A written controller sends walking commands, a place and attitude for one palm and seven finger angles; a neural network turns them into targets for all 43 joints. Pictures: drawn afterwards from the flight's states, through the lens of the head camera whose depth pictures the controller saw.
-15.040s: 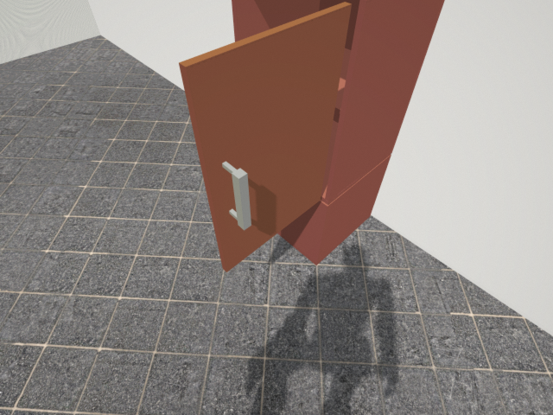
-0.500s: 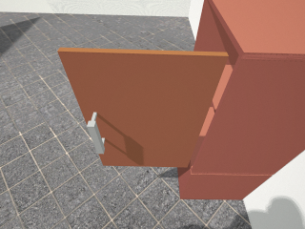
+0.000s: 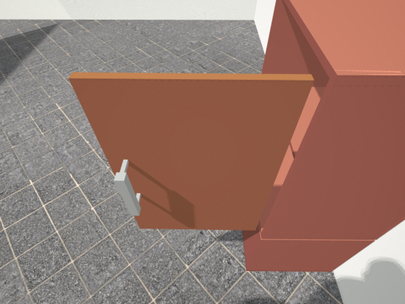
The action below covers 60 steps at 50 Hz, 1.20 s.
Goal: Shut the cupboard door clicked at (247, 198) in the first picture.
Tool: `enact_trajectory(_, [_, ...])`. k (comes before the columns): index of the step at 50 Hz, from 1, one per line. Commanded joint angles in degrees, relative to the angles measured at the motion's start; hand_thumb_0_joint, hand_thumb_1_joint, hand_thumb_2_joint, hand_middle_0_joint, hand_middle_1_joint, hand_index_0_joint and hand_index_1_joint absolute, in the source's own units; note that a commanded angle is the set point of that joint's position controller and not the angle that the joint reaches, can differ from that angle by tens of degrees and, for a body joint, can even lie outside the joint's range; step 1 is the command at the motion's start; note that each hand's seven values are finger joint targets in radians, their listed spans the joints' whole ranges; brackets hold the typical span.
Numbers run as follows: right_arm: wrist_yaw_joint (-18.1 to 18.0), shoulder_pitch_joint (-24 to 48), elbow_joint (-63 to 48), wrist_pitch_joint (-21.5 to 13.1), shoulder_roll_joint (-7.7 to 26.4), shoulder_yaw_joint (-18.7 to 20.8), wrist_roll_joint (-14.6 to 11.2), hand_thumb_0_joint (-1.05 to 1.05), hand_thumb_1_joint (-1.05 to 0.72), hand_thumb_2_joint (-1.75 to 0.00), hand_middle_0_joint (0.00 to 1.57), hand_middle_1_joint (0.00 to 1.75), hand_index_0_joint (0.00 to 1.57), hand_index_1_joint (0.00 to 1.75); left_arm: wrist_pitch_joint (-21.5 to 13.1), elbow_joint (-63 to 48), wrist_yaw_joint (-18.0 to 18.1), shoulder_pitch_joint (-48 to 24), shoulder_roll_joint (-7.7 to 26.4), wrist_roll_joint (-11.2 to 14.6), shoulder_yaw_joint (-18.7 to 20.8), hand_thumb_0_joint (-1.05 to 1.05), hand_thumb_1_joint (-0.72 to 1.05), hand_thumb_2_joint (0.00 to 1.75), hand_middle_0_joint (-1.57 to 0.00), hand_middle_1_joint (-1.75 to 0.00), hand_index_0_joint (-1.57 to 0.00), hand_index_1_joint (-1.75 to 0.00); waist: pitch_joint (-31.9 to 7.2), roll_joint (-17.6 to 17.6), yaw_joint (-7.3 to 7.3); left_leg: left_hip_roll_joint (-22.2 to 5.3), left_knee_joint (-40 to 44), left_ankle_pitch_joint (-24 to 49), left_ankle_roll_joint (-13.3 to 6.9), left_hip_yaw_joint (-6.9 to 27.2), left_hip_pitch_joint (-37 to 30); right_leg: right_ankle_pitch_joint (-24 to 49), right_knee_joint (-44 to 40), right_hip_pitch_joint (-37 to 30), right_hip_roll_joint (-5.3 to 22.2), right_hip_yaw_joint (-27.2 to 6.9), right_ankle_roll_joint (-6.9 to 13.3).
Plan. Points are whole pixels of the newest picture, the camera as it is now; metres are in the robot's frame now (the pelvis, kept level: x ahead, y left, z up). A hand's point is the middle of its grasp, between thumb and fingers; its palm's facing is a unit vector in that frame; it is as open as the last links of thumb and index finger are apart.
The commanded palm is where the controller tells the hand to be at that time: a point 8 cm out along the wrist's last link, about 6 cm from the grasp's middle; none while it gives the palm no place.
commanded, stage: come to a stop and stand still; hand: left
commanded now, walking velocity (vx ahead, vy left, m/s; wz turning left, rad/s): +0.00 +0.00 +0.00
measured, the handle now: (130, 188) +0.37 +0.21 -0.04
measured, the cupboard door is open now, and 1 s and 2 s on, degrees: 90 90 90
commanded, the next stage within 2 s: look again from close up in 0.08 s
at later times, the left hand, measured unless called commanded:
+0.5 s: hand out of the picture -0.01 +0.20 -0.17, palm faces -0.01 -0.97 -0.23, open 7.4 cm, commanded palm none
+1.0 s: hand out of the picture -0.05 +0.19 -0.17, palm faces -0.01 -0.98 -0.18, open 7.4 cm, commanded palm none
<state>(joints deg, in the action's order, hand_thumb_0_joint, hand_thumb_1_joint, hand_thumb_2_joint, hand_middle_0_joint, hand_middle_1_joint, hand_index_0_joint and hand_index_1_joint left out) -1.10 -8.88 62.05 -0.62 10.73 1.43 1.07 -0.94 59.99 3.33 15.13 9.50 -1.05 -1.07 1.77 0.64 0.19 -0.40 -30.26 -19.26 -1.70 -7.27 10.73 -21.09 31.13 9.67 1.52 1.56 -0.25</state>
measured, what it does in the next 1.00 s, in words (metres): stands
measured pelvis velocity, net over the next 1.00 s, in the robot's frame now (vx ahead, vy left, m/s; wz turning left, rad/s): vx -0.04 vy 0.03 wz -0.02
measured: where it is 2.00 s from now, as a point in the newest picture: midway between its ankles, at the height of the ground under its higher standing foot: outside the picture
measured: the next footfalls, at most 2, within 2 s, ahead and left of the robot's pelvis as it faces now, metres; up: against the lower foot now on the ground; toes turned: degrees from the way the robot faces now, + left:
none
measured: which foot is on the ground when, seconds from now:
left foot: down 0.00-1.00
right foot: down 0.00-1.00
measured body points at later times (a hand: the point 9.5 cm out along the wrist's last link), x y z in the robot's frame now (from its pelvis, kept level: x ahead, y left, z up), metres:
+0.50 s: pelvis -0.02 +0.01 +0.01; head +0.00 +0.01 +0.46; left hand +0.00 +0.25 -0.15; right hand +0.00 -0.22 -0.15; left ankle -0.03 +0.09 -0.73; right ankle -0.05 -0.12 -0.73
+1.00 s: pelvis -0.04 +0.03 +0.01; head -0.03 +0.03 +0.46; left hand -0.05 +0.24 -0.15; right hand -0.05 -0.19 -0.15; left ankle -0.03 +0.09 -0.73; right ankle -0.05 -0.12 -0.73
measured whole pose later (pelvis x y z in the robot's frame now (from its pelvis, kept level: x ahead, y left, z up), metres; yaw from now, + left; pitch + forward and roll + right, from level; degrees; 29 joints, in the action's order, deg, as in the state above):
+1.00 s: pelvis -0.04 +0.03 +0.01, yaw -1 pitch -2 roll +0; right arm -0.8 -14.7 67.4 -0.9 7.7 0.7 0.6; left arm 0.1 63.4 2.8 17.8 7.8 -1.0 -1.2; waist 2.5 -0.8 -0.2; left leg 2.1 -23.0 -12.9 -4.5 -9.2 9.1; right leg -14.7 25.5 9.3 3.5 -0.3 -2.7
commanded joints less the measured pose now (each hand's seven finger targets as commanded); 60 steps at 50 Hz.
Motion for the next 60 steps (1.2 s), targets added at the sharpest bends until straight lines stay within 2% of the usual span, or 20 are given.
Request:
enact_trajectory(1, [-0.4, -1.7, -2.1, -0.3, 6.1, 0.9, -0.1, 0.00, -0.90, -0.90, 0.20, 0.30, 0.20, 0.30, -0.7, -2.2, 0.2, 3.9, 7.9, 0.2, 1.8, 0.00, 0.90, 0.90, -0.20, -0.30, -0.20, -0.30, -1.6, -1.9, -0.22, -5.6, 3.5, 24.0, -0.3, 6.2, -5.1, 29.7, -3.7, 2.4, 5.3, -4.8, 1.9])
enact_trajectory(7, [-0.2, -0.4, -1.8, -0.3, 6.7, 0.6, -0.1, 0.00, -0.90, -0.90, 0.20, 0.30, 0.20, 0.30, -0.4, -2.9, 0.0, 2.4, 8.7, 0.2, 1.7, 0.00, 0.90, 0.90, -0.20, -0.30, -0.20, -0.30, -1.8, -0.9, -0.14, -5.8, 5.6, 22.6, -0.3, 6.6, -6.1, 25.8, -5.3, 2.6, 5.1, -5.1, 1.5])
enact_trajectory(16, [0.0, -1.3, -0.2, -0.4, 6.5, 0.1, -0.4, 0.00, -0.90, -0.90, 0.20, 0.30, 0.20, 0.30, -0.2, -2.2, -0.3, 2.4, 8.6, 0.4, 1.3, 0.00, 0.90, 0.90, -0.20, -0.30, -0.20, -0.30, -0.4, -1.6, 0.03, -5.8, 8.4, 18.9, -0.4, 6.9, -5.7, 20.8, -7.7, 2.6, 5.2, -5.3, 1.1])
enact_trajectory(22, [0.0, -2.9, 1.4, -0.6, 5.9, -0.1, -0.5, 0.00, -0.90, -0.90, 0.20, 0.30, 0.20, 0.30, -0.2, -0.9, -0.3, 3.5, 7.8, 0.5, 1.2, 0.00, 0.90, 0.90, -0.20, -0.30, -0.20, -0.30, 0.1, -1.0, 0.02, -5.8, 9.8, 17.3, -0.4, 6.9, -5.7, 18.8, -8.6, 2.6, 5.3, -5.2, 1.1])
enact_trajectory(23, [0.0, -3.3, 1.7, -0.6, 5.6, -0.1, -0.6, 0.00, -0.90, -0.90, 0.20, 0.30, 0.20, 0.30, -0.2, -0.8, -0.3, 3.7, 7.9, 0.4, 1.2, 0.00, 0.90, 0.90, -0.20, -0.30, -0.20, -0.30, 0.2, -1.9, 0.10, -5.8, 9.9, 17.0, -0.5, 6.9, -5.6, 18.4, -9.0, 2.3, 5.1, -5.1, 1.0])
enact_trajectory(30, [-0.2, -5.5, 3.1, -0.8, 4.7, -0.1, -0.7, 0.00, -0.90, -0.90, 0.20, 0.30, 0.20, 0.30, -0.1, 0.8, -0.2, 5.0, 6.4, 0.5, 1.1, 0.00, 0.90, 0.90, -0.20, -0.30, -0.20, -0.30, 1.2, -0.6, -0.07, -5.9, 11.2, 15.8, -0.6, 7.0, -5.2, 16.1, -9.3, 2.8, 5.1, -5.1, 1.1])
enact_trajectory(36, [-0.3, -6.9, 3.6, -0.8, 4.0, 0.0, -0.8, 0.00, -0.90, -0.90, 0.20, 0.30, 0.20, 0.30, 0.1, 1.5, -0.2, 5.9, 5.2, 0.5, 1.1, 0.00, 0.90, 0.90, -0.20, -0.30, -0.20, -0.30, 2.5, -1.0, -0.21, -6.0, 12.7, 11.4, -0.6, 7.5, -4.3, 12.5, -9.7, 4.2, 4.9, -5.0, 1.0])
enact_trajectory(40, [-0.3, -7.7, 3.8, -0.9, 3.5, 0.0, -0.7, 0.00, -0.90, -0.90, 0.20, 0.30, 0.20, 0.30, 0.1, 1.7, -0.2, 6.3, 4.6, 0.4, 1.1, 0.00, 0.90, 0.90, -0.20, -0.30, -0.20, -0.30, 2.9, -1.0, -0.25, -6.1, 13.1, 10.9, -0.7, 7.5, -4.0, 12.3, -9.4, 4.7, 4.9, -4.8, 0.9])
enact_trajectory(45, [-0.3, -8.7, 4.0, -0.7, 3.4, 0.2, -0.6, 0.00, -0.90, -0.90, 0.20, 0.30, 0.20, 0.30, 0.3, 2.1, -0.4, 6.8, 3.7, 0.2, 1.0, 0.00, 0.90, 0.90, -0.20, -0.30, -0.20, -0.30, 4.0, -1.2, -0.48, -6.4, 15.1, 3.6, -0.8, 8.5, -2.8, 8.5, -9.5, 5.9, 4.3, -3.9, 0.8])
enact_trajectory(49, [-0.4, -9.1, 3.8, -1.1, 3.0, 0.1, -0.7, 0.00, -0.90, -0.90, 0.20, 0.30, 0.20, 0.30, 0.1, 2.2, -0.4, 7.2, 3.5, 0.2, 1.1, 0.00, 0.90, 0.90, -0.20, -0.30, -0.20, -0.30, 2.9, -1.1, -0.45, -6.4, 14.2, 8.7, -0.8, 8.0, -3.8, 11.8, -9.4, 5.1, 4.8, -4.2, 0.8])
enact_trajectory(50, [0.0, -7.8, -0.6, -1.3, 6.3, -0.5, -1.0, 0.00, -0.90, -0.90, 0.20, 0.30, 0.20, 0.30, -0.5, 4.0, 1.3, 6.4, 5.0, -0.8, 0.6, 0.00, 0.90, 0.90, -0.20, -0.30, -0.20, -0.30, 3.3, -2.4, -0.86, -9.0, 5.7, 25.5, 0.6, 8.4, 1.4, 13.8, -7.5, 4.3, 4.8, -2.5, 0.5])
enact_trajectory(51, [0.3, -9.2, -1.8, -1.1, 4.6, -0.7, -0.1, 0.00, -0.90, -0.90, 0.20, 0.30, 0.20, 0.30, -0.5, 1.3, 0.9, 6.6, 5.0, -0.1, 0.9, 0.00, 0.90, 0.90, -0.20, -0.30, -0.20, -0.30, 0.0, -0.9, -0.35, -6.8, 7.9, 7.8, 0.6, 8.7, 2.4, 3.4, -5.8, 3.1, 4.5, -3.1, 1.8])
enact_trajectory(52, [0.4, -10.0, -2.7, -1.0, 5.1, -0.5, 0.1, 0.00, -0.90, -0.90, 0.20, 0.30, 0.20, 0.30, -0.4, 0.8, 0.3, 6.0, 4.7, -0.2, 0.8, 0.00, 0.90, 0.90, -0.20, -0.30, -0.20, -0.30, 1.0, 2.4, -1.06, -6.9, 10.3, -1.6, 0.0, 10.5, 5.4, 0.1, -3.8, 4.6, 3.1, -2.0, 2.3])
enact_trajectory(53, [0.5, -9.5, -3.3, -1.4, 4.5, -0.7, 0.3, 0.00, -0.90, -0.90, 0.20, 0.30, 0.20, 0.30, -0.6, 0.5, -0.2, 6.8, 4.2, -0.3, 0.9, 0.00, 0.90, 0.90, -0.20, -0.30, -0.20, -0.30, -0.8, 10.6, -0.02, -6.5, 11.8, 0.7, -0.6, 11.7, 5.9, 3.5, -2.4, 2.7, 2.7, -1.1, 2.8])
enact_trajectory(54, [0.3, -8.7, -3.9, -1.5, 3.9, -0.9, 0.1, 0.00, -0.90, -0.90, 0.20, 0.30, 0.20, 0.30, -0.7, 0.7, -0.5, 7.6, 4.4, -0.2, 0.7, 0.00, 0.90, 0.90, -0.20, -0.30, -0.20, -0.30, -0.5, 9.7, 0.32, -6.6, 11.7, 2.3, -1.1, 11.7, 5.2, 4.8, -2.7, 2.9, 2.4, -1.2, 2.9])
enact_trajectory(56, [0.1, -10.0, -4.2, -1.6, 3.7, -1.0, -0.2, 0.00, -0.90, -0.90, 0.20, 0.30, 0.20, 0.30, -0.9, 1.2, -0.7, 6.8, 3.4, 0.0, 0.3, 0.00, 0.90, 0.90, -0.20, -0.30, -0.20, -0.30, 0.7, 1.4, -0.27, -6.4, 10.0, 6.1, -1.7, 10.9, 3.9, 7.1, -4.4, 3.8, 2.8, -2.3, 2.9])
enact_trajectory(57, [0.0, -10.8, -4.2, -1.6, 3.7, -1.0, -0.3, 0.00, -0.90, -0.90, 0.20, 0.30, 0.20, 0.30, -0.9, 1.0, -0.6, 6.4, 2.9, 0.1, 0.2, 0.00, 0.90, 0.90, -0.20, -0.30, -0.20, -0.30, 1.4, -0.7, -0.60, -6.2, 9.5, 7.8, -1.7, 10.4, 3.2, 7.7, -5.0, 4.4, 3.2, -2.8, 2.9])
enact_trajectory(58, [0.0, -11.2, -4.1, -1.7, 3.5, -1.2, -0.2, 0.00, -0.90, -0.90, 0.20, 0.30, 0.20, 0.30, -0.9, 1.1, -0.7, 5.7, 3.0, 0.0, 0.2, 0.00, 0.90, 0.90, -0.20, -0.30, -0.20, -0.30, 2.5, -1.5, -0.76, -6.1, 9.2, 10.5, -1.8, 10.2, 3.2, 9.2, -5.3, 4.7, 3.3, -3.1, 2.9])
enact_trajectory(60, [0.0, -11.5, -3.6, -1.7, 4.1, -1.2, -0.3, 0.00, -0.90, -0.90, 0.20, 0.30, 0.20, 0.30, -0.7, 1.0, -0.6, 6.0, 3.1, 0.2, 0.1, 0.00, 0.90, 0.90, -0.20, -0.30, -0.20, -0.30, 3.0, -2.3, -0.76, -6.1, 9.9, 9.2, -1.5, 9.8, 2.2, 8.0, -5.6, 5.2, 3.5, -3.4, 2.5])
